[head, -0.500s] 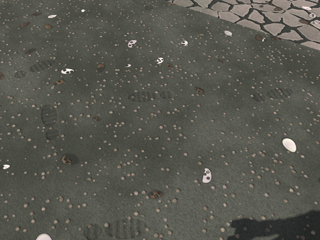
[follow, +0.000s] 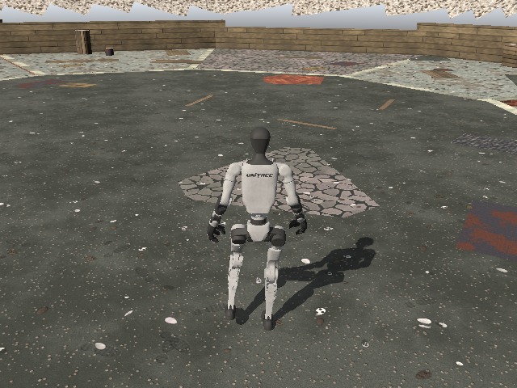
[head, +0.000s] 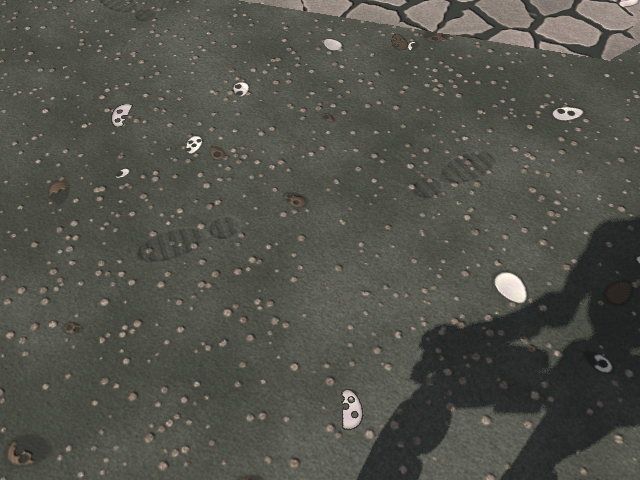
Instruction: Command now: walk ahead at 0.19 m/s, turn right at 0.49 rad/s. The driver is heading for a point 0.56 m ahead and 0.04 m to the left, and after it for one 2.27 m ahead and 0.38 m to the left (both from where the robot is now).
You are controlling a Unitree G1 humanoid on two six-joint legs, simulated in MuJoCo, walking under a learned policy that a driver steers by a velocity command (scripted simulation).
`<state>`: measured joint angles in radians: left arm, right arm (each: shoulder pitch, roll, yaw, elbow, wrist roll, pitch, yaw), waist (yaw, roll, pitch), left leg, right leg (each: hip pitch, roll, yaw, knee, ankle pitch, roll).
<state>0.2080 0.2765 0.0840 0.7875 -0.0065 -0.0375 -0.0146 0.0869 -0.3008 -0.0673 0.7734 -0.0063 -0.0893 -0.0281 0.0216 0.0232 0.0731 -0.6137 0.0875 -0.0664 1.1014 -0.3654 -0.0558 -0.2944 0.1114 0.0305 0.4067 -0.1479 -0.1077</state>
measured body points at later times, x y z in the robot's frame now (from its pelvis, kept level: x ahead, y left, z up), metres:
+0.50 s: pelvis +0.12 +0.04 -0.01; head +0.15 +0.04 +0.44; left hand +0.26 +0.30 -0.13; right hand +0.24 -0.22 -0.12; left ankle +0.20 +0.15 -0.74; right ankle +0.09 -0.10 -0.74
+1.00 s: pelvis +0.17 +0.02 -0.01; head +0.17 +0.02 +0.44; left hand +0.23 +0.27 -0.15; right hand +0.24 -0.25 -0.15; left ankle +0.20 +0.14 -0.73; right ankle +0.10 -0.10 -0.74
